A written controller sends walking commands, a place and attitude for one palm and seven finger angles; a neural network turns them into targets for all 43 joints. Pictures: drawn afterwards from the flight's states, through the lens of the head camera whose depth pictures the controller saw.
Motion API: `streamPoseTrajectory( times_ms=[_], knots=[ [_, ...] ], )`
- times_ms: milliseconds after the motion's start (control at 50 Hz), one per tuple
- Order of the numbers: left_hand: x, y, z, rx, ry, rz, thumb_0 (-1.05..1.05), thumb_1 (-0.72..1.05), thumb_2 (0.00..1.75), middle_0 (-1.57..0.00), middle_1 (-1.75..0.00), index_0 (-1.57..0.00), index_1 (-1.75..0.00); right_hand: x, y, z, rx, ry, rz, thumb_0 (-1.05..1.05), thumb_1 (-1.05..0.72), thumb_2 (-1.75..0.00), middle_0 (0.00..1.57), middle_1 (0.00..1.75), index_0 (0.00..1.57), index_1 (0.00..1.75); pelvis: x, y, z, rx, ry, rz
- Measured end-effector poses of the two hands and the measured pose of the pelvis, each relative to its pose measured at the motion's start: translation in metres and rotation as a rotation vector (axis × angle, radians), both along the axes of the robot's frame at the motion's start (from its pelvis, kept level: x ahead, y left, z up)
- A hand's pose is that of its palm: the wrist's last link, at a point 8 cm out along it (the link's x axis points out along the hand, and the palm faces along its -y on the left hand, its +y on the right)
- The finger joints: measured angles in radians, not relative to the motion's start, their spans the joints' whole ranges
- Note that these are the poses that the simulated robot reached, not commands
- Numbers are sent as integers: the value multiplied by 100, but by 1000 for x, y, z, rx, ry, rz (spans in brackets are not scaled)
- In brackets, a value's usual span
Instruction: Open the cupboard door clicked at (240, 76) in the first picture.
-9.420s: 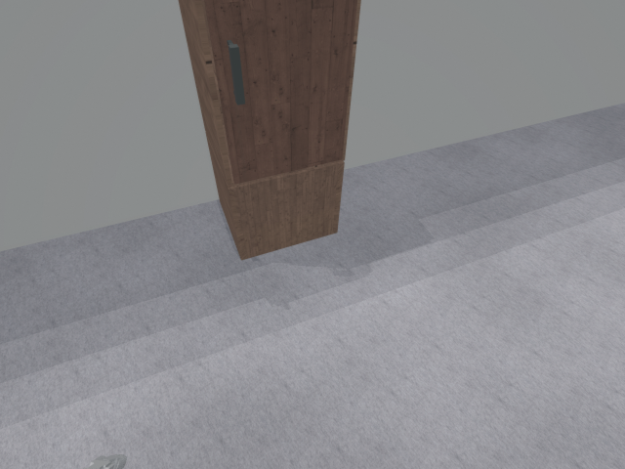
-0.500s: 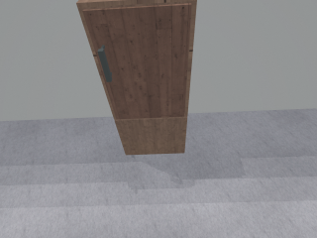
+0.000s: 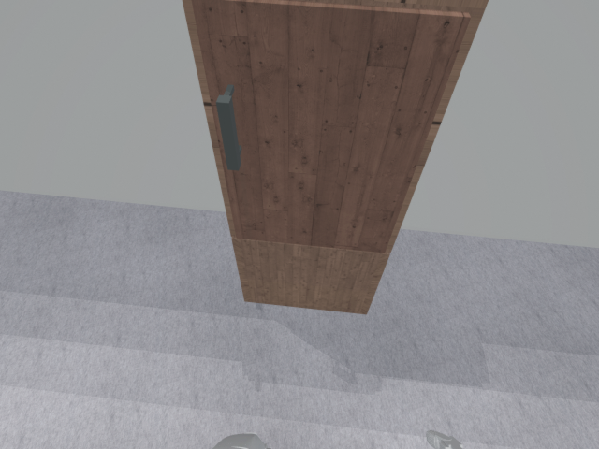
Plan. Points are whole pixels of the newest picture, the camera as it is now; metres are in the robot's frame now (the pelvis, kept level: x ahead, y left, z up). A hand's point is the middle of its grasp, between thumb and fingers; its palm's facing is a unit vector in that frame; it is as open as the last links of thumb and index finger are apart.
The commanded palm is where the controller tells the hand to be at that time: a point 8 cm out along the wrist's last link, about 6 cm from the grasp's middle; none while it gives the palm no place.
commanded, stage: come to a stop and stand still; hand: left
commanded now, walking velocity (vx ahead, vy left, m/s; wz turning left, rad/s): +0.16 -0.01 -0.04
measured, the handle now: (232, 129) +0.62 +0.21 +0.06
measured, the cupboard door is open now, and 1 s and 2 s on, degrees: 0 0 0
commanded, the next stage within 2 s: look again from close up in 1.06 s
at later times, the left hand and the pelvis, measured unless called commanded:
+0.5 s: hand (213, 442) +0.14 +0.15 -0.14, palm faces -0.02 -0.96 -0.29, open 7.4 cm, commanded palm none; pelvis +0.05 -0.04 +0.01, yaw -2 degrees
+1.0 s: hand out of the picture +0.02 +0.18 -0.15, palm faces +0.07 -0.98 -0.20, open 7.4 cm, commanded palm none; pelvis +0.01 -0.01 +0.02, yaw -1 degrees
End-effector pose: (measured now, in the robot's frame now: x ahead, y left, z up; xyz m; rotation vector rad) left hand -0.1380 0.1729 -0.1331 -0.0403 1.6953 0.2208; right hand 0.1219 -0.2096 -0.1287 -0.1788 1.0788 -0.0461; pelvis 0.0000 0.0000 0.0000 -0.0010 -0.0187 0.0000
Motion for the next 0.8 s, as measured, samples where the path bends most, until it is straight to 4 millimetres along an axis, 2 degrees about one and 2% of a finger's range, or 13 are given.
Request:
streamPoseTrajectory(
  times_ms=[40,80,160,220,280,360,440,520,600,700,800],
  knots=[
    [30,15,-3,15,-32,-29,1,90,90,-21,-30,-20,-30,4,5,3,2,-2,-24,0,-91,-90,20,30,20,30,12,4,3,10,-10,-18],
    [68,31,-4,37,-93,-64,1,90,90,-21,-30,-20,-30,1,8,6,2,16,-59,0,-91,-90,20,30,20,30,23,7,8,16,-14,-28],
    [152,53,0,90,-250,-124,1,91,90,-20,-30,-20,-30,0,-7,16,-45,30,-121,-4,-95,-90,20,30,20,30,38,8,16,20,-15,-26],
    [205,60,5,122,-356,-156,1,91,90,-20,-30,-20,-30,-8,-15,15,-60,93,-129,-3,-95,-90,20,30,20,30,47,4,18,18,-20,-18],
    [244,59,10,145,-428,-185,0,91,90,-20,-30,-20,-30,-18,-25,10,-57,150,-147,-2,-94,-90,20,30,20,30,52,-4,17,16,-25,-15],
    [275,49,18,176,-478,-220,0,91,90,-20,-30,-20,-30,-32,-39,-2,-32,210,-170,-1,-92,-90,20,30,20,30,56,-21,13,17,-25,-21],
    [282,33,20,204,-487,-261,0,91,90,-20,-30,-20,-30,-42,-59,-19,2,249,-201,0,-92,-90,20,30,20,30,57,-39,6,26,-16,-35],
    [270,17,27,197,-460,-264,0,91,90,-20,-30,-20,-30,-52,-70,-19,8,283,-206,0,-91,-90,20,30,20,30,51,-45,12,33,-9,-25],
    [254,10,32,192,-445,-236,1,90,90,-21,-30,-20,-30,-60,-76,-14,6,298,-183,0,-91,-90,20,30,20,30,42,-46,18,44,3,-18],
    [227,20,34,199,-437,-198,1,91,90,-21,-30,-20,-30,-64,-75,-6,-8,291,-142,0,-91,-90,20,30,20,30,29,-42,22,53,10,-11],
    [191,40,24,182,-395,-166,1,91,90,-21,-30,-20,-30,-64,-63,4,-37,227,-120,0,-91,-90,20,30,20,30,15,-28,21,39,11,-17]
  ],
)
